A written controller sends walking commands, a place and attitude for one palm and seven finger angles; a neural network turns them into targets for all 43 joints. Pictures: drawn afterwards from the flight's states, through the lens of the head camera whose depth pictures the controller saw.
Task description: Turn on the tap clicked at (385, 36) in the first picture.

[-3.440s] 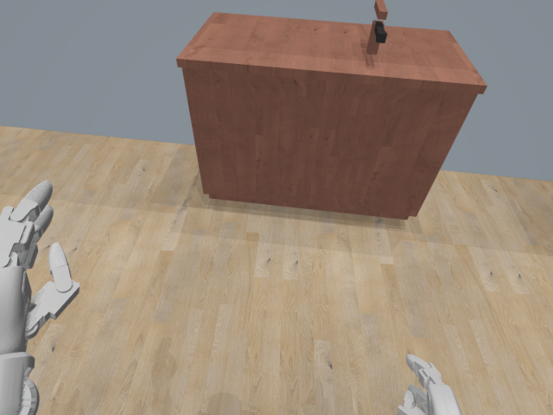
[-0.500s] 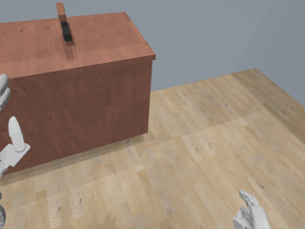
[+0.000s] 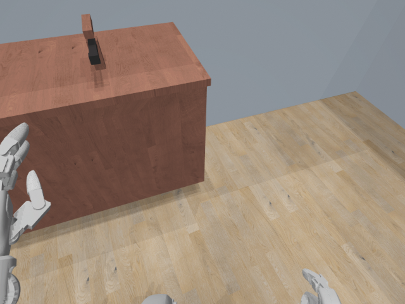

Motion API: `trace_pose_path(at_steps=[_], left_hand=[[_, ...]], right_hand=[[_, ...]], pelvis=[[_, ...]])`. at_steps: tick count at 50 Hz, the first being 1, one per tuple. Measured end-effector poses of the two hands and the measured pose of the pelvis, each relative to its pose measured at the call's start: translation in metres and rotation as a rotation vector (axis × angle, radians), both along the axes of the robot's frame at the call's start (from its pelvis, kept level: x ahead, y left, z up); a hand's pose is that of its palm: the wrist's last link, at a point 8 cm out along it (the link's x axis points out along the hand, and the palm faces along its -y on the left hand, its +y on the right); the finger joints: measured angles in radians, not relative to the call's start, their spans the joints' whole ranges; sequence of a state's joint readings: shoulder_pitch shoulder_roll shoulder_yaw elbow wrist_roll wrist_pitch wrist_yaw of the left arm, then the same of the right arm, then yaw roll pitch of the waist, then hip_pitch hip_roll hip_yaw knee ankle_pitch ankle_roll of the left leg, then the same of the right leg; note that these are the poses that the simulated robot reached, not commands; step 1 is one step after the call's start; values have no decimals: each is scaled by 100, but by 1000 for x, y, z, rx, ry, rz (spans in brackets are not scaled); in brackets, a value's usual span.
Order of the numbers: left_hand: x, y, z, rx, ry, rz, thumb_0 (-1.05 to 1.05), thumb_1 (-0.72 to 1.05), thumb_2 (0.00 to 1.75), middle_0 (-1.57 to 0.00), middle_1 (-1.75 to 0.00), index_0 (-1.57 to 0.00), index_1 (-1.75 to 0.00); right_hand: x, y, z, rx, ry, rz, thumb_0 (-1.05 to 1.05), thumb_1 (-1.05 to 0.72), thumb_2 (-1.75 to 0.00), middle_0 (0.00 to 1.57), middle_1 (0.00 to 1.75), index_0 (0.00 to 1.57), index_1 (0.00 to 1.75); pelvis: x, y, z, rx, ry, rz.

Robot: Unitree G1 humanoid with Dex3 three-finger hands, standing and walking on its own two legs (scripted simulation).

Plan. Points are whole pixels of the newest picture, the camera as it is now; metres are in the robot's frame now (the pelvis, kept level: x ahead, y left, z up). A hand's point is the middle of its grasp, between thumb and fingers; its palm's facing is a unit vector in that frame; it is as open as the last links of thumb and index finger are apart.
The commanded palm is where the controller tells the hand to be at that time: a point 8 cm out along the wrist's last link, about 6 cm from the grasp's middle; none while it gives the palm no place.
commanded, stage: take the last steps up to it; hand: left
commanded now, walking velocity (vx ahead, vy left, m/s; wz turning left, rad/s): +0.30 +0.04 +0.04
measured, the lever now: (94, 58) +0.76 +0.38 +0.09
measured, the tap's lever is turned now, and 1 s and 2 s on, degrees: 0 0 0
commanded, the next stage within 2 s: come to a stop and stand still in 1.56 s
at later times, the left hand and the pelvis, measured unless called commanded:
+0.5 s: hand (63, 152) +0.31 +0.25 +0.17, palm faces +0.39 -0.79 -0.48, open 7.4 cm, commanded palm +0.26 +0.28 +0.18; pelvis +0.10 +0.00 +0.00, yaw -1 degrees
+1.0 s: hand (81, 105) +0.42 +0.26 +0.18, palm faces +0.45 -0.81 -0.37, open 7.4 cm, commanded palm +0.35 +0.29 +0.18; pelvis +0.20 +0.00 +0.00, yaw +1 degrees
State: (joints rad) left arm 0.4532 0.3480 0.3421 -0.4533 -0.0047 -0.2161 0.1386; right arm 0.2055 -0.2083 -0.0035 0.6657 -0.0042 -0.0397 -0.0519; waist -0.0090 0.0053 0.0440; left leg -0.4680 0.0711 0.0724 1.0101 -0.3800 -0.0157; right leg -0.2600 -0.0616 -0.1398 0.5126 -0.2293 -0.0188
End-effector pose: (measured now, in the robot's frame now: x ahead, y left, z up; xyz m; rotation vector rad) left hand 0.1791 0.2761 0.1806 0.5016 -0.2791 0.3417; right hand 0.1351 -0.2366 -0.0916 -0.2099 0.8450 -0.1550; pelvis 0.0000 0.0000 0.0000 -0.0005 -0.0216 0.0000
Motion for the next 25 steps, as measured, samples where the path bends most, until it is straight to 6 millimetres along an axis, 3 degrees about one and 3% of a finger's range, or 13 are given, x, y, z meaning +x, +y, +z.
trace_pose_path(at_steps=[7, 13, 19, 25], left_hand=[[17, 24, 0, -18, -70, -8, 1, 89, 90, -21, -30, -22, -30], [47, 38, 10, -11, -118, -4, 1, 89, 90, -21, -30, -21, -30], [66, 24, 24, 21, -85, -30, 1, 89, 90, -20, -30, -21, -30], [89, 7, 12, 71, 11, 12, 1, 89, 90, -21, -30, -21, -30]], right_hand=[[25, -11, 21, -140, -50, -29, 1, -91, -90, 20, 30, 20, 30], [56, 24, 26, -56, -111, -32, 1, -91, -90, 20, 29, 20, 30], [79, 57, 21, 72, -116, 13, 1, -91, -90, 20, 30, 20, 30], [102, 51, -4, 131, -78, 38, 1, -90, -90, 20, 30, 20, 30]], pelvis=[[28, 22, -7, -16, -4, 3], [47, 29, -2, -27, -15, 1], [69, 24, 7, -35, 4, -15], [96, 3, -2, -16, 3, -11]])
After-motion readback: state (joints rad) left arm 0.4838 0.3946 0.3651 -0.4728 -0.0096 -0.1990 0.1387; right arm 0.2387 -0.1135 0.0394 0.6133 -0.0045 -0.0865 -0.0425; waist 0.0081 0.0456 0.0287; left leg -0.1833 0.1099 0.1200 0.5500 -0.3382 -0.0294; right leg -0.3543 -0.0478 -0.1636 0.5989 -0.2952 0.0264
